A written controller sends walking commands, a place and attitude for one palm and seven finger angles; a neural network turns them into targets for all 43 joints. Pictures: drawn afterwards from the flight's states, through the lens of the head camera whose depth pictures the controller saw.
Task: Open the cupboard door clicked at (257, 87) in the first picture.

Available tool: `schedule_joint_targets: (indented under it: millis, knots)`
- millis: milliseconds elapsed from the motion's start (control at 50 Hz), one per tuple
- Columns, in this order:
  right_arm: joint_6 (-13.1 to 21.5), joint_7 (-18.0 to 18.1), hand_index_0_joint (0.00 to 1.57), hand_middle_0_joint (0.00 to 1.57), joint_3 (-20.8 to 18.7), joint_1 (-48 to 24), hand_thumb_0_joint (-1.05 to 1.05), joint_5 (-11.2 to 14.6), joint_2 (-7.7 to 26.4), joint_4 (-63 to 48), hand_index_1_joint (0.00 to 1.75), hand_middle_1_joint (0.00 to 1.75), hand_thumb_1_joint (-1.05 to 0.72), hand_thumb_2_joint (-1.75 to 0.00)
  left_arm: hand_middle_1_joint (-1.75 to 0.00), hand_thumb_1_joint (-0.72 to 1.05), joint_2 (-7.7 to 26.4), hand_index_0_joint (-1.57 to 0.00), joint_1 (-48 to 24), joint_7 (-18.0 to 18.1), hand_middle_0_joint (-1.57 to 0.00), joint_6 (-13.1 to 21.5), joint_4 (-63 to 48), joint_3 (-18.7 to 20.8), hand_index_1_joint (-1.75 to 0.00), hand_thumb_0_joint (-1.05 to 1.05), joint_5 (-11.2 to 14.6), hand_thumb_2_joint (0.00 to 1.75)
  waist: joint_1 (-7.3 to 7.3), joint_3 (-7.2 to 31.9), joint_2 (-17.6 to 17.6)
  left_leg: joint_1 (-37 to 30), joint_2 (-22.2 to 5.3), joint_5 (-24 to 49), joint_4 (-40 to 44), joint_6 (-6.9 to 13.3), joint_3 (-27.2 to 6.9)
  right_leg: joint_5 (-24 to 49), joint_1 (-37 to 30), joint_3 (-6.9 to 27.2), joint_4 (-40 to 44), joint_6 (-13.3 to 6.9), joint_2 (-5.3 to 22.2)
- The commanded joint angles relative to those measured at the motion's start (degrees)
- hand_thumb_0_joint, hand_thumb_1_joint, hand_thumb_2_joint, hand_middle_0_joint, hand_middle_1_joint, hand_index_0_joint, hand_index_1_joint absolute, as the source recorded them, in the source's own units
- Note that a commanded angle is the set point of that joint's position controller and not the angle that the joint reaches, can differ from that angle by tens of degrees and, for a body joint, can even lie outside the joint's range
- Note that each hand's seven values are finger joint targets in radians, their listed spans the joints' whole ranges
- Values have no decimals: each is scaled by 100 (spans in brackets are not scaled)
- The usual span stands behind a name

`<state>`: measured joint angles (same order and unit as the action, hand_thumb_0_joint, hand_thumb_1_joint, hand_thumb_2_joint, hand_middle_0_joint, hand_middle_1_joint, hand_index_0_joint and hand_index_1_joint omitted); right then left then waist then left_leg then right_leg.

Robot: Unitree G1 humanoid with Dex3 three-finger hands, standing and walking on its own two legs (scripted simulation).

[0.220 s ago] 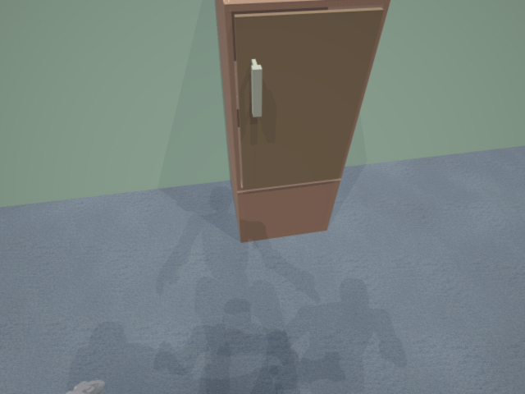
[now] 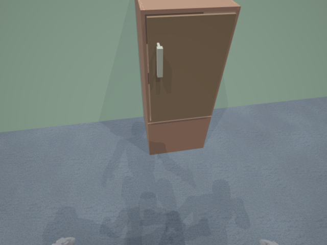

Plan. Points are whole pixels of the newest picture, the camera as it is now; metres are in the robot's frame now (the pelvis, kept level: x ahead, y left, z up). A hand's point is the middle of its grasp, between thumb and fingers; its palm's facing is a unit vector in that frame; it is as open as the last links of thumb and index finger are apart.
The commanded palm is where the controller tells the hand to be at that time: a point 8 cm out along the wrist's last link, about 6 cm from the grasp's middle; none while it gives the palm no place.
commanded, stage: stand and wait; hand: left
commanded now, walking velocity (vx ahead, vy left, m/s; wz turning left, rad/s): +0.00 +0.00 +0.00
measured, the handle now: (159, 60) +0.84 +0.07 +0.03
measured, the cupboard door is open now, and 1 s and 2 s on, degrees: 0 0 0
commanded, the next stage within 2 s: look at it before walking up in 0.62 s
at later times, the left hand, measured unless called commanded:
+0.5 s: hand out of the picture +0.05 +0.24 -0.15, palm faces -0.02 -0.94 -0.33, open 7.4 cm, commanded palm none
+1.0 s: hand out of the picture +0.06 +0.23 -0.15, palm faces -0.02 -0.95 -0.32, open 7.4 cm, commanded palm none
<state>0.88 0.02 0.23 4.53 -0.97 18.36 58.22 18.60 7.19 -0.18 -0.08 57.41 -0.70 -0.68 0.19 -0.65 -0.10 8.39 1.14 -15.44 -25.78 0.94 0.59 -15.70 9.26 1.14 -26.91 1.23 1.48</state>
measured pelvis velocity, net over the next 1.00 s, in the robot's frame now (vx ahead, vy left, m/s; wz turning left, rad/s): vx -0.02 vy -0.01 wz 0.00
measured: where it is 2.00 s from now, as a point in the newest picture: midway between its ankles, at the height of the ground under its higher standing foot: outside the picture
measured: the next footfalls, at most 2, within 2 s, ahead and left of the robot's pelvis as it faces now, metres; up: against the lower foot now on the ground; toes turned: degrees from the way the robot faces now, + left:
none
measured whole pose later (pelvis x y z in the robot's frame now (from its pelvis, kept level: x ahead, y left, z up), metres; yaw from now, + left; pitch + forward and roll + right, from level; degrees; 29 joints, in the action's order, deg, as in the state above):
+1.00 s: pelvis -0.02 -0.01 +0.01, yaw +0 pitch -2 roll +0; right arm 0.9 0.0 0.0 7.0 -0.6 18.9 63.9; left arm 19.0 8.0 -0.4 0.4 62.0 -0.2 -0.7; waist -0.2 -1.5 -0.2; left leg 7.5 -0.1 -11.5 -21.1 -0.2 0.2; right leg -11.5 8.2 0.8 -21.9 0.3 0.2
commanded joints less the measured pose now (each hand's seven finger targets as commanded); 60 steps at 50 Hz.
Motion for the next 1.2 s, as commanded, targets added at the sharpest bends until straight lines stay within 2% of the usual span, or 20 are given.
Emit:
schedule_joint_targets:
  millis: [0, 140, 360, 540, 720, 940, 1180]
  knots:
    - [114, 96, 20, 20, -276, -250, 0, 13, 1189, -306, 30, 30, -90, -90, -30, 90, 1225, -20, -212, 103, -20, 140, -313, 287, -30, 0, -8, 90, -27, 359, 0, -72, -694, 1391, 466, 133, -496, 1491, -60, 421, 404, -306, 518]
    - [115, 97, 20, 20, -247, -227, 0, 23, 1190, -143, 30, 30, -90, -90, -30, 90, 1201, -20, -176, 89, -20, 142, -169, 285, -30, 0, 0, 90, -9, 248, 71, -39, -700, 1170, 595, 110, -537, 1271, -60, 462, 578, -302, 520]
    - [101, 86, 20, 20, -217, -42, 0, 49, 1205, 95, 30, 30, -90, -90, -30, 90, 1224, -20, -112, 83, -20, 164, 40, 281, -30, 0, 9, 90, -9, 268, -33, -26, -728, 913, 699, 81, -580, 953, -120, 511, 790, -313, 556]
    - [91, 74, 20, 20, -215, 18, 0, 38, 1212, 209, 30, 30, -90, -90, -30, 90, 1212, -20, -121, 75, -20, 151, 107, 268, -30, 0, 5, 90, -7, 44, -39, 74, -727, 589, 822, 64, -602, 452, 73, 579, 940, -299, 532]
    - [121, 83, 20, 20, -221, 22, 0, 38, 1220, 213, 30, 30, -90, -90, -30, 90, 1207, -20, -117, 83, -20, 179, 109, 276, -30, 0, 5, 90, -18, 262, -58, -102, -765, 1015, 773, 58, -590, 1023, -44, 536, 845, -305, 544]
    - [115, 81, 20, 20, -220, -40, 0, 40, 1225, 211, 30, 30, -90, -90, -30, 90, 1202, -20, -153, 74, -20, 156, 124, 272, -30, 0, -7, 90, -8, 91, 17, -62, -769, 811, 906, 60, -621, 775, 33, 528, 929, -274, 510]
    - [124, 89, 20, 20, -201, -53, 0, 51, 1259, 206, 30, 30, -90, -90, -30, 90, 1232, -20, -119, 70, -20, 166, 152, 279, -30, 0, -3, 90, -1, 227, 35, -149, -781, 1045, 879, 57, -615, 1042, -99, 512, 916, -275, 521]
